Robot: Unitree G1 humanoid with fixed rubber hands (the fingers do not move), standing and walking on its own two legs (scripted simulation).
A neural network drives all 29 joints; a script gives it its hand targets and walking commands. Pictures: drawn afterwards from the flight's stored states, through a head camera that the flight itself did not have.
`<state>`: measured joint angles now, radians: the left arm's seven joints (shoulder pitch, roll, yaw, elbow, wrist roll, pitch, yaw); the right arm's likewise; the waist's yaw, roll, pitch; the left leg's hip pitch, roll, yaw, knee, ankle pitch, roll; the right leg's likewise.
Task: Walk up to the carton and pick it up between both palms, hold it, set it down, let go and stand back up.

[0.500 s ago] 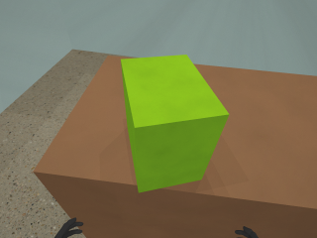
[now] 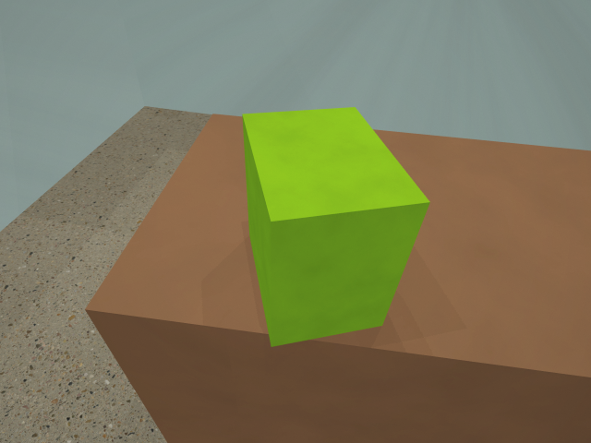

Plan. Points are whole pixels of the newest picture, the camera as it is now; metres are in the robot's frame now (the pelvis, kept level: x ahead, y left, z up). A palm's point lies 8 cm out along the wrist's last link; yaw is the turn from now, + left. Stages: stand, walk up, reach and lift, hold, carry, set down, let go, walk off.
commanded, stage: stand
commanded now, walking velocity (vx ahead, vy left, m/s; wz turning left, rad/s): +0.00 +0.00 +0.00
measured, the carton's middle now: (314, 223) +0.45 -0.02 +0.08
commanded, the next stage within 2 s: none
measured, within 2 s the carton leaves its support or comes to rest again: neither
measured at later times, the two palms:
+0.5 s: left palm out of the picture +0.03 +0.30 -0.12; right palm out of the picture +0.05 -0.29 -0.10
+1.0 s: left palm out of the picture +0.06 +0.29 -0.11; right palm out of the picture +0.07 -0.30 -0.11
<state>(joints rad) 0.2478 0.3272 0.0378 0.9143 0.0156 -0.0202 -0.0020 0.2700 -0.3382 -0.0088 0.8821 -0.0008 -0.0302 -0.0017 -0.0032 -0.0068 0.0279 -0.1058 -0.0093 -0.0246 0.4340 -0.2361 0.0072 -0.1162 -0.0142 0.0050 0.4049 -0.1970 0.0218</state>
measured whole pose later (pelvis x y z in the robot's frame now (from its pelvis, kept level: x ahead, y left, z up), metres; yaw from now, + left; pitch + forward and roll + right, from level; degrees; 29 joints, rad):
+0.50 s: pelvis -0.01 +0.00 +0.00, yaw +0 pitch -4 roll +0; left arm 0.25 0.34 0.02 1.00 0.01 -0.03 0.00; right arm 0.23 -0.35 -0.01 0.98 0.00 -0.03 0.00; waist 0.01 -0.02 0.03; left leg -0.13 -0.02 -0.03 0.40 -0.19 0.01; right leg -0.14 -0.03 0.01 0.38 -0.17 0.03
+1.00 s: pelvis +0.00 +0.00 +0.00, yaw +1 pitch -4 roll +0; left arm 0.20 0.33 0.02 1.03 0.00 -0.03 0.01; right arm 0.19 -0.35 0.01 1.02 0.01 -0.02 -0.01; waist 0.00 0.00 0.04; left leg -0.11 -0.01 -0.04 0.37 -0.19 0.00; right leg -0.13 -0.02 0.00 0.36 -0.17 0.02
